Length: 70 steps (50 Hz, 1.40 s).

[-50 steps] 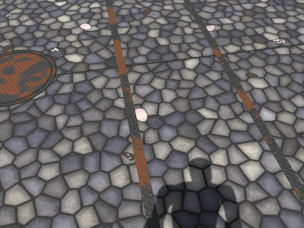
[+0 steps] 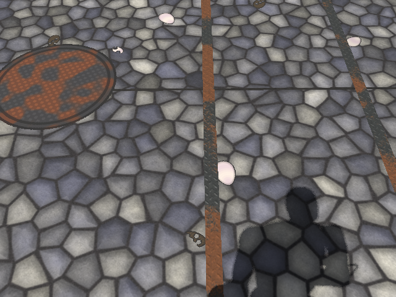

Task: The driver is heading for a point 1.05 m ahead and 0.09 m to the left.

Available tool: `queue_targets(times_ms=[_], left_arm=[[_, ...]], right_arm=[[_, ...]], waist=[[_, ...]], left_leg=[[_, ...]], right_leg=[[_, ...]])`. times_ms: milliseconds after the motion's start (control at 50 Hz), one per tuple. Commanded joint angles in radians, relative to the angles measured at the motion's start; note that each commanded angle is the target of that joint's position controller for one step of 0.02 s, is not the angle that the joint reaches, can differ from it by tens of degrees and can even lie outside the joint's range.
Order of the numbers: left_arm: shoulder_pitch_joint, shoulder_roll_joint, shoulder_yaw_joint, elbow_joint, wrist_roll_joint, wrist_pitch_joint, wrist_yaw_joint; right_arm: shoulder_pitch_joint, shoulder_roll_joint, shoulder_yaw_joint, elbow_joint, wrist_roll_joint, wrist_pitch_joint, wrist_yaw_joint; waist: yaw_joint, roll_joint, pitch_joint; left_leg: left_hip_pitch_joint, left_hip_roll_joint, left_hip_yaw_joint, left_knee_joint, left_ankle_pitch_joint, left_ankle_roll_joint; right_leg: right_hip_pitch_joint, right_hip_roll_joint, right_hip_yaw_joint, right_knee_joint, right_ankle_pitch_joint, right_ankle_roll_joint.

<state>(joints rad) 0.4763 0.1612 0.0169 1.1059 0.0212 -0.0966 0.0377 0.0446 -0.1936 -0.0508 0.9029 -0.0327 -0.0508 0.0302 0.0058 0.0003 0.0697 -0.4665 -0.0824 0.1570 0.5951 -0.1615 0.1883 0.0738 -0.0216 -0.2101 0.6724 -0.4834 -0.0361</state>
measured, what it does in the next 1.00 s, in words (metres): walks ahead, turning left: right foot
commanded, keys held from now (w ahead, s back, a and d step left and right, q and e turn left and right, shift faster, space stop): w+q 0.34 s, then w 0.66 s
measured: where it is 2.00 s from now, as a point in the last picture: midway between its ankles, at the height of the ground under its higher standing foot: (160, 155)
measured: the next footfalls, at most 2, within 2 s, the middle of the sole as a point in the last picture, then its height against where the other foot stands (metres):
right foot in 0.54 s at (226, 276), level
left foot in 1.08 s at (149, 218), level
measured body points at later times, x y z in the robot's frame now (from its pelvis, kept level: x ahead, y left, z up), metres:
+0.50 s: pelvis +0.29 +0.00 +0.02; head +0.32 +0.02 +0.47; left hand +0.47 +0.26 -0.07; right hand +0.28 -0.28 -0.10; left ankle +0.11 +0.03 -0.71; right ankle +0.47 -0.08 -0.69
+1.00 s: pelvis +0.55 +0.05 +0.03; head +0.58 +0.06 +0.48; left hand +0.42 +0.26 -0.11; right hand +0.81 -0.09 -0.07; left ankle +0.66 +0.21 -0.68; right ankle +0.47 -0.06 -0.71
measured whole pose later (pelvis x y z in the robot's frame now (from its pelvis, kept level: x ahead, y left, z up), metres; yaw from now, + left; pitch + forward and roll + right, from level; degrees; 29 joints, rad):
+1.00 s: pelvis +0.55 +0.05 +0.03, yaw +18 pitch +1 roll -2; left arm 0.47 0.20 0.03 0.98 0.01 -0.09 -0.01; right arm 0.02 -0.21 -0.01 0.80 -0.03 -0.04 0.04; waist 0.07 0.04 0.04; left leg -0.58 0.06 0.04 0.62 -0.05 0.04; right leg 0.06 0.08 -0.04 0.18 -0.27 -0.06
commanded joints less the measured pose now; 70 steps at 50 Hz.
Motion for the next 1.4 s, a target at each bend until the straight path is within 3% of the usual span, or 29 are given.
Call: queue_targets(times_ms=[20, 40, 60, 100, 140, 200, 300, 420, 460, 520, 540, 560, 580, 600, 620, 660, 740, 820, 960, 1020, 1060, 1080, 1100, 1120, 1140, 1160, 1200, 1280, 1400], left_arm=[[-0.012, 0.103, 0.029, -0.161, -0.019, -0.012, -0.028], [-0.132, 0.154, 0.036, -0.190, -0.007, -0.021, -0.033], [-0.177, 0.165, 0.039, -0.212, -0.009, -0.032, -0.037], [-0.165, 0.142, 0.039, -0.209, 0.010, -0.015, -0.032], [-0.152, 0.118, 0.037, -0.220, 0.026, 0.023, -0.036], [-0.253, 0.121, 0.039, -0.271, 0.030, 0.051, -0.044], [-0.469, 0.137, 0.039, -0.362, 0.022, 0.059, -0.055], [-0.629, 0.127, 0.016, -0.437, 0.013, 0.044, -0.070], [-0.611, 0.136, 0.015, -0.448, 0.009, 0.034, -0.071], [-0.319, 0.208, 0.046, -0.365, 0.001, 0.016, -0.046], [-0.168, 0.240, 0.058, -0.332, 0.013, 0.006, -0.031], [-0.036, 0.328, 0.076, -0.325, 0.038, 0.005, -0.017], [-0.048, 0.349, 0.092, -0.294, 0.024, 0.023, -0.031], [-0.157, 0.256, 0.075, -0.321, 0.003, 0.031, -0.043], [-0.230, 0.186, 0.058, -0.331, -0.003, 0.027, -0.048], [-0.233, 0.152, 0.044, -0.301, 0.005, 0.014, -0.045], [-0.150, 0.163, 0.045, -0.243, -0.011, -0.015, -0.052], [-0.080, 0.166, 0.044, -0.211, -0.015, -0.011, -0.052], [0.028, 0.189, 0.044, -0.163, -0.009, -0.005, -0.043], [0.023, 0.201, 0.046, -0.150, -0.003, 0.003, -0.033], [0.006, 0.211, 0.046, -0.145, -0.005, 0.010, -0.030], [-0.007, 0.203, 0.042, -0.152, -0.012, 0.012, -0.032], [-0.017, 0.159, 0.029, -0.196, -0.020, 0.009, -0.034], [0.122, 0.074, 0.016, -0.196, -0.050, 0.018, -0.032], [0.038, 0.195, 0.046, -0.177, -0.016, 0.032, -0.024], [-0.031, 0.177, 0.049, -0.196, -0.016, 0.029, -0.033], [-0.062, 0.144, 0.048, -0.192, -0.003, 0.044, -0.045], [-0.093, 0.111, 0.052, -0.209, 0.008, 0.082, -0.071], [-0.298, 0.097, 0.046, -0.284, 0.006, 0.087, -0.088]], right_arm=[[0.372, -0.271, -0.081, 0.051, 0.005, 0.021, -0.011], [0.302, -0.236, -0.073, 0.044, 0.020, 0.025, -0.015], [0.246, -0.190, -0.061, 0.031, 0.024, 0.022, -0.019], [0.200, -0.141, -0.045, 0.022, 0.023, 0.005, -0.027], [0.217, -0.137, -0.038, 0.027, 0.030, -0.017, -0.031], [0.282, -0.173, -0.044, 0.031, 0.036, -0.026, -0.034], [0.410, -0.173, -0.044, 0.027, 0.033, -0.013, -0.033], [0.493, -0.164, -0.035, 0.027, 0.018, -0.012, -0.049], [0.482, -0.173, -0.033, 0.026, 0.015, -0.018, -0.057], [0.416, -0.219, -0.040, 0.016, 0.011, -0.032, -0.052], [0.406, -0.205, -0.036, 0.007, 0.016, -0.038, -0.044], [0.463, -0.120, -0.016, -0.026, 0.037, -0.044, -0.038], [0.582, -0.128, -0.022, -0.006, 0.058, -0.036, -0.039], [0.518, -0.177, -0.026, 0.006, 0.020, -0.025, -0.045], [0.407, -0.164, -0.022, -0.014, 0.008, -0.025, -0.037], [0.338, -0.140, -0.019, -0.043, -0.001, -0.016, -0.022], [0.328, -0.105, -0.009, -0.047, -0.011, 0.009, -0.002], [0.129, -0.095, 0.004, -0.113, -0.009, 0.010, 0.008], [-0.090, -0.080, 0.027, -0.178, 0.005, 0.001, 0.007], [-0.087, -0.098, 0.020, -0.184, 0.004, -0.007, 0.000], [0.069, -0.124, 0.004, -0.135, -0.002, -0.021, -0.014], [0.230, -0.157, -0.011, -0.084, -0.015, -0.034, -0.026], [0.406, -0.246, -0.033, -0.063, -0.040, -0.042, -0.041], [0.402, -0.311, -0.052, -0.058, -0.033, -0.029, -0.036], [0.334, -0.225, -0.039, -0.072, 0.001, -0.019, -0.029], [0.239, -0.164, -0.020, -0.082, 0.007, -0.022, -0.027], [0.192, -0.109, -0.006, -0.074, 0.007, -0.038, -0.027], [0.241, -0.118, -0.010, -0.039, 0.023, -0.070, -0.037], [0.327, -0.114, -0.008, 0.000, 0.018, -0.068, -0.043]], waist=[[-0.113, 0.199, -0.325], [-0.104, 0.052, -0.179], [-0.075, -0.008, -0.084], [0.007, -0.093, -0.027], [0.036, -0.052, -0.037], [0.015, -0.002, -0.020], [-0.071, 0.047, -0.019], [-0.125, 0.076, -0.007], [-0.103, 0.087, -0.008], [0.039, 0.084, -0.131], [0.109, 0.058, -0.221], [0.112, -0.104, -0.374], [0.045, -0.302, -0.430], [0.014, -0.107, -0.252], [0.016, -0.008, -0.129], [-0.016, -0.024, -0.048], [-0.041, -0.076, -0.059], [-0.006, -0.069, -0.008], [0.052, -0.077, 0.005], [0.029, -0.080, 0.002], [-0.043, -0.071, -0.075], [-0.110, -0.037, -0.168], [-0.165, 0.079, -0.307], [-0.091, 0.272, -0.395], [-0.089, 0.070, -0.272], [-0.055, 0.060, -0.135], [-0.016, 0.066, -0.046], [0.022, 0.067, -0.032], [-0.005, 0.063, 0.018]], left_leg=[[0.777, 0.426, -0.945, -0.281, -0.155, 0.300], [0.671, 0.400, -0.845, -0.359, -0.255, 0.245], [0.528, 0.377, -0.737, -0.388, -0.189, 0.202], [0.326, 0.292, -0.567, -0.397, 0.088, 0.142], [0.256, 0.235, -0.470, -0.396, 0.222, 0.122], [0.247, 0.186, -0.417, -0.408, 0.273, 0.092], [0.390, 0.170, -0.446, -0.383, 0.347, 0.017], [0.543, 0.189, -0.457, -0.335, 0.482, 0.018], [0.556, 0.214, -0.459, -0.315, 0.556, 0.005], [0.534, 0.187, -0.409, -0.051, 0.857, -0.047], [0.413, 0.150, -0.385, 0.151, 0.690, -0.059], [0.202, 0.056, -0.312, 0.461, 0.250, -0.085], [-0.009, -0.072, -0.262, 0.697, -0.348, -0.107], [-0.096, 0.010, -0.292, 0.750, -0.273, -0.100], [-0.104, 0.044, -0.287, 0.707, -0.199, -0.103], [-0.075, 0.097, -0.272, 0.597, -0.156, -0.107], [-0.079, 0.120, -0.217, 0.515, -0.113, -0.130], [-0.195, 0.166, -0.153, 0.349, 0.027, -0.162], [-0.123, 0.129, -0.092, 0.029, 0.136, -0.153], [-0.067, 0.105, -0.091, -0.037, 0.047, -0.114], [0.156, 0.051, -0.081, -0.119, 0.010, -0.081], [0.389, 0.083, -0.114, -0.157, 0.048, -0.053], [0.648, 0.338, -0.376, -0.167, -0.019, -0.004], [0.812, 0.565, -0.772, -0.276, -0.070, 0.109], [0.680, 0.502, -0.729, -0.313, -0.184, 0.073], [0.533, 0.454, -0.575, -0.359, -0.165, 0.039], [0.372, 0.371, -0.379, -0.426, -0.027, -0.021], [0.337, 0.331, -0.204, -0.465, 0.153, -0.050], [0.387, 0.298, -0.041, -0.469, 0.295, -0.069]], right_leg=[[-0.716, 0.094, 0.197, 0.871, -0.046, -0.011], [-0.830, 0.008, 0.269, 0.836, 0.077, -0.028], [-0.810, -0.030, 0.261, 0.751, 0.170, -0.028], [-0.674, -0.078, 0.265, 0.614, 0.200, 0.001], [-0.607, -0.092, 0.257, 0.524, 0.184, 0.034], [-0.669, -0.096, 0.220, 0.396, 0.271, 0.071], [-0.797, -0.067, 0.208, 0.189, 0.449, 0.088], [-0.790, -0.012, 0.176, -0.027, 0.482, 0.055], [-0.692, 0.004, 0.179, -0.107, 0.470, 0.020], [-0.318, 0.072, 0.161, -0.208, 0.391, -0.047], [-0.089, -0.014, 0.236, -0.220, 0.391, -0.080], [0.164, -0.276, 0.571, -0.211, 0.301, -0.150], [0.239, -0.416, 0.981, -0.355, 0.312, -0.272], [0.086, -0.372, 0.905, -0.388, 0.178, -0.255], [-0.055, -0.321, 0.742, -0.410, 0.200, -0.232], [-0.190, -0.230, 0.554, -0.456, 0.374, -0.179], [-0.207, -0.183, 0.420, -0.501, 0.545, -0.173], [-0.183, -0.151, 0.343, -0.555, 0.587, -0.168], [-0.071, -0.164, 0.287, -0.513, 0.737, -0.144], [0.002, -0.200, 0.288, -0.441, 0.871, -0.135], [-0.008, -0.177, 0.281, -0.245, 1.072, -0.112], [-0.109, -0.135, 0.253, -0.063, 0.987, -0.094], [-0.318, -0.072, 0.214, 0.232, 0.607, -0.076], [-0.624, 0.084, 0.179, 0.522, -0.070, -0.050], [-0.686, 0.020, 0.267, 0.570, 0.002, -0.062], [-0.688, -0.014, 0.278, 0.537, 0.096, -0.063], [-0.625, -0.058, 0.267, 0.471, 0.175, -0.050], [-0.645, -0.072, 0.246, 0.453, 0.263, -0.024], [-0.769, -0.073, 0.199, 0.263, 0.458, -0.005]])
